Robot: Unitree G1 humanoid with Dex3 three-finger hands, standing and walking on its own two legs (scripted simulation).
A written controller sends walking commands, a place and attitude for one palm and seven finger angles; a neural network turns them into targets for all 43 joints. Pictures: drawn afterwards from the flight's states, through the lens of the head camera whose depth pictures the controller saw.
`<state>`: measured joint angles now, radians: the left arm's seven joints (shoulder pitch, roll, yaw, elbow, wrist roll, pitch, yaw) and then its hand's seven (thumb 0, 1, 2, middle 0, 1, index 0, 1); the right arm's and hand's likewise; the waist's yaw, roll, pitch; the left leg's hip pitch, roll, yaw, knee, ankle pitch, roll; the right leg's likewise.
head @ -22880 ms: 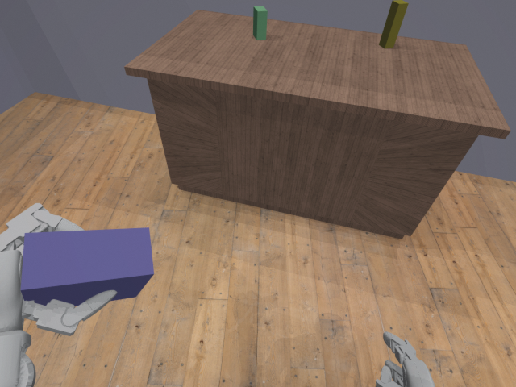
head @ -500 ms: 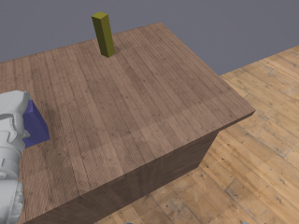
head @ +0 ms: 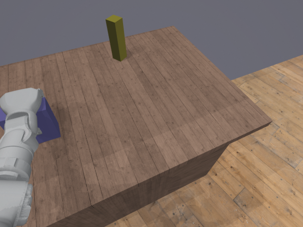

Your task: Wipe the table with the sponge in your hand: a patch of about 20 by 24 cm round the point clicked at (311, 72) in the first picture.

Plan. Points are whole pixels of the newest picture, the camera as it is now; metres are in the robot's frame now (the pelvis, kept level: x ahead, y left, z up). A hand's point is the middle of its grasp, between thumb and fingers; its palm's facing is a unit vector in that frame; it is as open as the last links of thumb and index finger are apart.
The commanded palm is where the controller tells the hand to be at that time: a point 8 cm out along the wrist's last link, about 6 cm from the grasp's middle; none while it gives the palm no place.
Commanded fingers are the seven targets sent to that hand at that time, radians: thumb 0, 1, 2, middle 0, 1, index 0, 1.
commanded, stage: slide across to the middle lane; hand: left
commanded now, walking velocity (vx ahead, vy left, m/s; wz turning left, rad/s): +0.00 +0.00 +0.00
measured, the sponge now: (35, 127) +0.37 +0.37 +0.01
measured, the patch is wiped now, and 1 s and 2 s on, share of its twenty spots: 0.30 0.30 0.50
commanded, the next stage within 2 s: wipe back along the middle lane in 0.42 s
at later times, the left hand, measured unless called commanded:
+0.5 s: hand (60, 106) +0.42 +0.30 +0.05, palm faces -0.08 -0.01 -1.00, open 9.7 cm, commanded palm +0.40 +0.28 +0.10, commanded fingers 0.00 0.10 1.30 -1.20 -1.60 -1.20 -1.60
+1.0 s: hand (63, 116) +0.38 +0.28 +0.05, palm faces -0.04 -0.01 -1.00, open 9.7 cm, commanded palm +0.35 +0.25 +0.08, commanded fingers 0.00 0.10 1.30 -1.20 -1.60 -1.20 -1.60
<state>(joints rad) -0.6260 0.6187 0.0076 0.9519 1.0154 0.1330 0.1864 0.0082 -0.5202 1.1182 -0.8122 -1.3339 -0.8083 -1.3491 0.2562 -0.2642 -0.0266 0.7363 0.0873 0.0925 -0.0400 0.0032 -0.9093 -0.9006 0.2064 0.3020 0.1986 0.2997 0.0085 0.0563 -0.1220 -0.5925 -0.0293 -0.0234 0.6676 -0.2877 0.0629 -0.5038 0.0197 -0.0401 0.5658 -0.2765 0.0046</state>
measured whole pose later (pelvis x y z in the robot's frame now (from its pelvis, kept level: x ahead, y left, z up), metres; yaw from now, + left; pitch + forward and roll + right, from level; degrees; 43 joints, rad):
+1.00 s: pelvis +0.03 -0.02 +0.01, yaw +0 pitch +8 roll -1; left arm -0.43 0.42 -0.10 0.67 0.98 0.37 0.21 0.00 -0.46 1.08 -0.76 -1.36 -0.75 -1.38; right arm 0.16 -0.29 -0.02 0.71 0.09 0.15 -0.02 0.00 -0.91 -0.90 0.20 0.30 0.20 0.30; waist 0.02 0.07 -0.13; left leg -0.40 -0.02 -0.02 0.55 -0.28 0.04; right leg -0.33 0.03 -0.03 0.47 -0.28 -0.01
